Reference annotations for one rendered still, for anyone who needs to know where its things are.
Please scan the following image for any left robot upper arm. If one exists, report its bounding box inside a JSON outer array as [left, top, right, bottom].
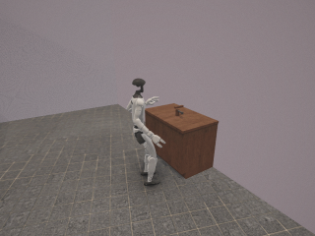
[[126, 93, 135, 112]]

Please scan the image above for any robot left hand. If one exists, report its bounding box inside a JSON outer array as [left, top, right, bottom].
[[146, 96, 159, 105]]

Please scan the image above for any robot right hand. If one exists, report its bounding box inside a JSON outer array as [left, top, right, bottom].
[[151, 135, 165, 148]]

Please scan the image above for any counter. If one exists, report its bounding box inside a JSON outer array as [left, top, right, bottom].
[[145, 103, 219, 179]]

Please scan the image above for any right robot upper arm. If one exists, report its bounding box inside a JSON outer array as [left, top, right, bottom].
[[133, 98, 144, 124]]

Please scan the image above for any humanoid robot head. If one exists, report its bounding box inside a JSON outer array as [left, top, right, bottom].
[[132, 78, 146, 98]]

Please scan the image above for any robot right forearm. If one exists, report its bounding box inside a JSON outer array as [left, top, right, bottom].
[[135, 119, 154, 138]]

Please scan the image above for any right robot foot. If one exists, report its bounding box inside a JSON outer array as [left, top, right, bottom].
[[144, 179, 160, 186]]

